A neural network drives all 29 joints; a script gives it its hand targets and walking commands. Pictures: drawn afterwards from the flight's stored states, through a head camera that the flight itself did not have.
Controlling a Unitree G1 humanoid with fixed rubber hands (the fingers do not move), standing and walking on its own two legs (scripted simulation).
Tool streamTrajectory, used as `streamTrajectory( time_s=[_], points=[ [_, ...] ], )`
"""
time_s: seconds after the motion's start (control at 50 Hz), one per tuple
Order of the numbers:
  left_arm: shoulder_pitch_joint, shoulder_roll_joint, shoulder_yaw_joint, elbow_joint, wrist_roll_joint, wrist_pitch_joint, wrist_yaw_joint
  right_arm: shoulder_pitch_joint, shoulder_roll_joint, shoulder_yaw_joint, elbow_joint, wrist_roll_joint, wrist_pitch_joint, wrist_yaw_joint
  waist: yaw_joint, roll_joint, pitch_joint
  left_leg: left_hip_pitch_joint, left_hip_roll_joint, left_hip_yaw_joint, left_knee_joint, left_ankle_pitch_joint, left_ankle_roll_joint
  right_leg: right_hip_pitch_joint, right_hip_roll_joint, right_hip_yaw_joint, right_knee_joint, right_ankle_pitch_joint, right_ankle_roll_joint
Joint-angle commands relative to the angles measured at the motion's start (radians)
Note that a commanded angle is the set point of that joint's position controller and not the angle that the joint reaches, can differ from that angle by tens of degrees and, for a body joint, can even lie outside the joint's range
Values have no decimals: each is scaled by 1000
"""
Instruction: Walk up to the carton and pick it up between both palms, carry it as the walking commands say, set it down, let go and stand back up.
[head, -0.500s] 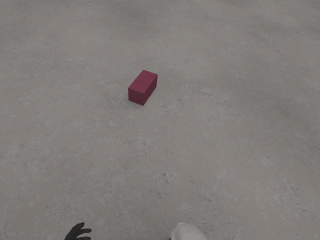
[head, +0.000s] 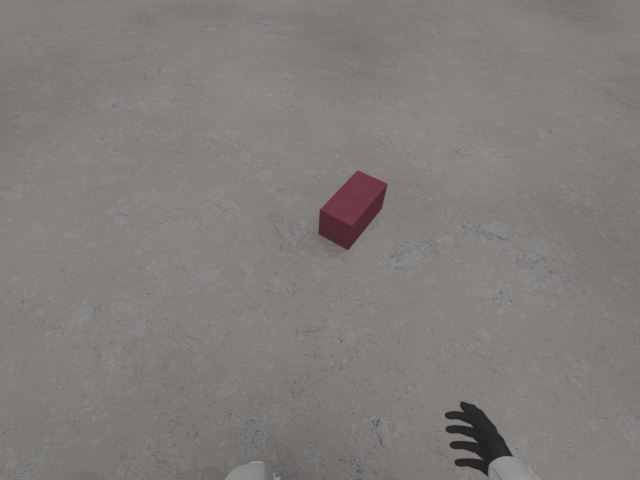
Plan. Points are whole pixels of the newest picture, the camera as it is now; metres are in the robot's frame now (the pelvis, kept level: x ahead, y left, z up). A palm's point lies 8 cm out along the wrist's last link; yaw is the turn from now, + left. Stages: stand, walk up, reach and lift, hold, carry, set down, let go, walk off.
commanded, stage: walk up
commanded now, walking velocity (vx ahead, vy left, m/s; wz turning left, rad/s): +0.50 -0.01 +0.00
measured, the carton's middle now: (353, 209) +1.20 -0.09 -0.68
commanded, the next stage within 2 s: none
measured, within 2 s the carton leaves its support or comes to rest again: neither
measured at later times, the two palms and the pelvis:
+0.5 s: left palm (234, 324) +0.36 +0.17 -0.13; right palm out of the picture +0.10 -0.29 -0.13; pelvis +0.22 -0.06 -0.01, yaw +1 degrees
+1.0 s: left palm (206, 309) +0.38 +0.22 -0.13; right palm (453, 225) +0.60 -0.24 -0.10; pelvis +0.43 -0.01 +0.00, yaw +1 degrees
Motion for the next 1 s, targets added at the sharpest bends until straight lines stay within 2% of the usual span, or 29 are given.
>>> streamTrajectory(
  time_s=[0.0,0.02,0.04,0.06,0.12,0.18,0.22,0.24,0.3,0.36,0.4,0.42,0.44,0.46,0.48,0.5,0.52,0.56,0.62,0.66,0.74,0.76,0.8,0.82,0.86,0.88,0.9,0.92,0.98],
  points=[
    [-68,72,55,-94,26,-36,3,498,-321,-123,50,-38,-23,-39,-254,422,-236,766,380,-605,-426,-314,124,-601,32,47,557,-166,-39],
    [-95,88,66,-74,41,-20,5,465,-296,-103,34,-32,-8,-33,-234,254,-134,639,382,-610,-434,-511,133,-622,-36,131,646,-150,-39],
    [-123,94,70,-60,43,-11,-6,369,-256,-96,22,-35,-8,-34,-190,123,-23,503,416,-572,-475,-505,133,-653,-83,137,682,-69,-42],
    [-146,93,79,-70,36,-1,-16,332,-238,-85,17,-32,-13,-40,-156,-25,41,397,361,-522,-454,-314,101,-586,-96,172,653,45,-33],
    [-71,84,71,-63,38,26,-30,257,-206,-79,-3,-22,-31,-49,-108,161,-14,417,274,-344,-425,-9,79,-543,-109,148,618,144,-1],
    [-168,78,72,-68,39,39,-38,342,-190,-79,20,-24,-37,-48,-125,112,-2,457,289,-300,-430,134,81,-553,-99,111,555,181,13],
    [-226,53,57,-95,36,43,-47,390,-163,-70,45,-26,-36,-48,-141,226,65,453,249,-239,-427,191,74,-582,-100,93,468,196,28],
    [-259,59,53,-105,30,40,-44,367,-155,-64,39,-26,-39,-51,-133,167,96,458,252,-215,-462,198,100,-570,-93,76,410,206,37],
    [-351,40,40,-106,21,42,-63,421,-162,-70,64,-36,-32,-52,-170,235,130,452,254,-191,-456,159,99,-539,-87,45,268,204,29],
    [-297,47,37,-90,22,10,-56,365,-166,-64,102,-39,-33,-47,-107,287,104,325,184,-45,-437,57,99,-252,-31,-22,81,133,7],
    [-173,87,53,-39,28,-4,-40,372,-191,-68,122,-40,-21,-38,-43,136,-22,295,150,16,-222,214,92,-28,9,-112,-23,163,-13],
    [-52,154,75,17,37,-15,-20,386,-175,-62,129,-45,-24,-36,13,-70,-146,206,104,13,63,314,62,195,-39,-35,-23,166,-40],
    [134,253,99,67,46,-21,-4,348,-84,-46,77,-37,-33,-39,80,-340,-169,-66,-11,17,355,-127,8,323,-281,402,-193,-56,-106],
    [195,323,100,58,40,-14,6,295,-71,-40,21,-37,-35,-28,84,-391,-125,-265,-87,-41,547,-370,16,384,-444,742,-379,-131,-175],
    [137,345,94,53,37,-10,3,329,-104,-56,48,-40,-19,-25,46,-225,-79,-258,-45,-132,642,-316,12,248,-483,834,-407,-241,-137],
    [40,289,84,23,29,-9,6,355,-105,-66,85,-40,-12,-29,-6,-130,18,-247,-15,-128,637,-198,8,149,-443,766,-386,-189,-104],
    [-11,209,66,35,27,-20,4,332,-82,-60,105,-42,-15,-19,-13,-82,2,-220,18,-100,604,-113,7,146,-385,594,-337,25,-160],
    [-76,144,61,14,19,-26,9,315,-72,-62,106,-44,7,-10,-44,-154,27,-166,24,-89,523,-103,3,64,-301,420,-319,99,-124],
    [-55,153,65,20,25,-35,17,259,-84,-57,67,-39,25,0,-46,-264,87,-166,33,-70,436,-70,-5,8,-316,385,-352,193,-139],
    [25,141,63,28,24,-44,19,199,-74,-66,42,-40,35,5,-40,-147,67,-191,43,-91,440,-22,-9,61,-320,400,-364,209,-141],
    [-2,154,78,11,24,-35,23,23,-74,-48,-25,-25,31,25,-6,-270,89,-163,28,-37,191,-17,-34,54,-285,293,-386,169,-158],
    [8,148,71,8,28,-34,18,-61,-68,-39,-55,-28,28,28,-3,-195,106,-139,1,-35,91,-21,-37,56,-265,296,-380,230,-151],
    [25,171,78,19,28,-25,20,-49,-61,-36,-61,-15,14,25,-3,-243,42,-42,-33,5,-44,-48,-36,107,-287,276,-326,347,-168],
    [18,193,85,22,19,-25,20,-12,-70,-39,-58,-10,7,15,-28,-251,-12,40,-21,-16,-114,-50,-30,144,-291,261,-275,449,-164],
    [19,136,69,42,10,-26,10,145,-76,-49,4,-10,-23,-5,-108,-192,-71,392,-75,102,-239,114,-28,-43,-136,120,-92,392,-117],
    [13,108,68,14,0,-34,9,318,-152,-76,54,-30,-34,-17,-170,-57,-173,612,12,15,-207,127,-18,-158,-87,71,123,330,-83],
    [-3,61,53,-32,9,-37,11,447,-287,-117,80,-53,-37,-33,-224,280,-259,801,309,-387,-328,-21,69,-448,10,-8,437,-30,-35],
    [-15,77,59,-78,23,-33,12,502,-329,-115,56,-50,-23,-37,-237,294,-258,788,411,-573,-378,-160,141,-543,-5,81,538,-178,-50],
    [-82,82,53,-59,30,-20,-2,309,-200,-78,-1,-41,-22,-27,-149,62,-78,549,329,-440,-387,-70,140,-564,-93,133,643,-9,-50]
  ],
)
